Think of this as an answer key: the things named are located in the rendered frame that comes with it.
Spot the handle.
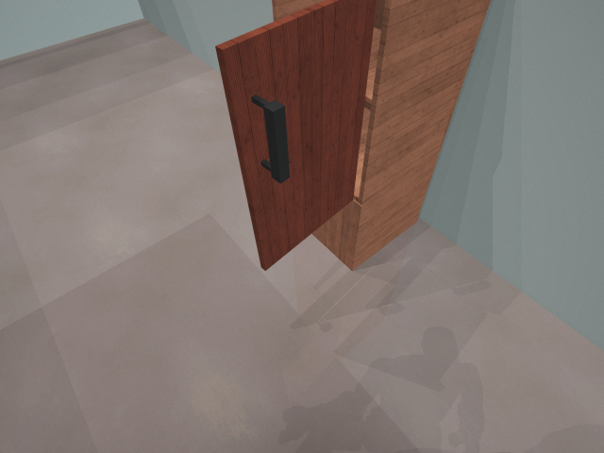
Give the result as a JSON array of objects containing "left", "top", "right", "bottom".
[{"left": 251, "top": 94, "right": 290, "bottom": 184}]

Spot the cupboard door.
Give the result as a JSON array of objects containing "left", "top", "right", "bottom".
[{"left": 215, "top": 0, "right": 377, "bottom": 271}]

